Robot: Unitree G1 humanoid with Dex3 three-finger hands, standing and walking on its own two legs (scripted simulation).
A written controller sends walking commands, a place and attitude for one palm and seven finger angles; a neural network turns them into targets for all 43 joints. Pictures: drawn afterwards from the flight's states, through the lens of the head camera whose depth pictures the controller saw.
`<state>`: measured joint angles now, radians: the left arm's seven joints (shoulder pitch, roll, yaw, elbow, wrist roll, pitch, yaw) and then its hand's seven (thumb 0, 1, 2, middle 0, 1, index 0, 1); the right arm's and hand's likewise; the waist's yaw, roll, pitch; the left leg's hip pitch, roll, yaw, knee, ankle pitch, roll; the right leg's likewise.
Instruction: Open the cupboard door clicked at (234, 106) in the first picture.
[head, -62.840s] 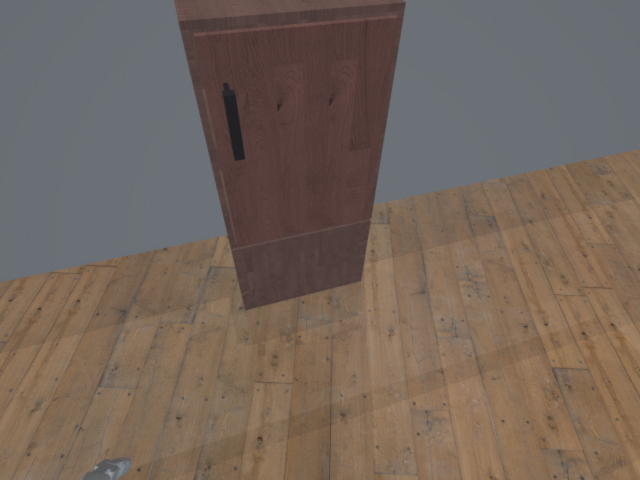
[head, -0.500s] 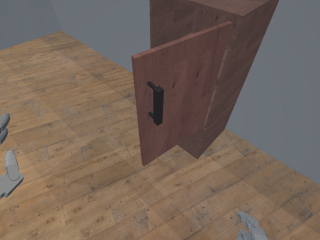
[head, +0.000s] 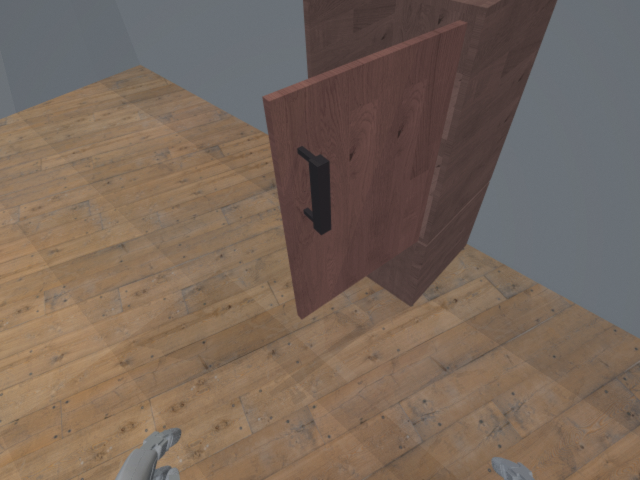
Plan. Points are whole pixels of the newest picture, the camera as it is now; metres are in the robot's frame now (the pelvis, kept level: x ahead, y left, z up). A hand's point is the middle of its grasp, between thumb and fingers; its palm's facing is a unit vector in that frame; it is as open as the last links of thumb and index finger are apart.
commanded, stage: let the arm hang, fingers relaxed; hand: left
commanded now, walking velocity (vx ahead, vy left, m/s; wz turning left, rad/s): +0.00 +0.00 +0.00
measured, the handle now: (313, 191) +0.55 +0.03 +0.04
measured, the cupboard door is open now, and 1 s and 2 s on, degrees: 80 80 80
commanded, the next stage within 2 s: look to check the result in 0.86 s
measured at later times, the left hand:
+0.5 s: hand out of the picture +0.03 +0.23 -0.15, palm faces +0.03 -0.95 -0.32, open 7.4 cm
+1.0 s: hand out of the picture +0.11 +0.22 -0.14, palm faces +0.01 -0.96 -0.29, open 7.4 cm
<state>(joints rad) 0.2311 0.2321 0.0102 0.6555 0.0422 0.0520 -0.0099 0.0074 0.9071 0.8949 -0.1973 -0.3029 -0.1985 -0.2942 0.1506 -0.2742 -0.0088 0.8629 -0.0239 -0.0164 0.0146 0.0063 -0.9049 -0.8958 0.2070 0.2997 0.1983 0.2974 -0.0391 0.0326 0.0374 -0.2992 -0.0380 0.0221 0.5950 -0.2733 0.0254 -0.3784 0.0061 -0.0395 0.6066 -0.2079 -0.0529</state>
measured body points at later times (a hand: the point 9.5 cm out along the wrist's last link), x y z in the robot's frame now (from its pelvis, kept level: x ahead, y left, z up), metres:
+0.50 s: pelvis +0.01 +0.00 +0.01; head +0.03 -0.01 +0.46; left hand +0.03 +0.28 -0.12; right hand +0.00 -0.23 -0.15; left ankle +0.03 +0.11 -0.73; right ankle +0.07 -0.09 -0.73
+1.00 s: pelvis +0.04 +0.00 +0.02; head +0.07 -0.01 +0.47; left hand +0.11 +0.27 -0.12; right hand +0.11 -0.27 -0.13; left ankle +0.03 +0.11 -0.73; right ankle +0.07 -0.09 -0.73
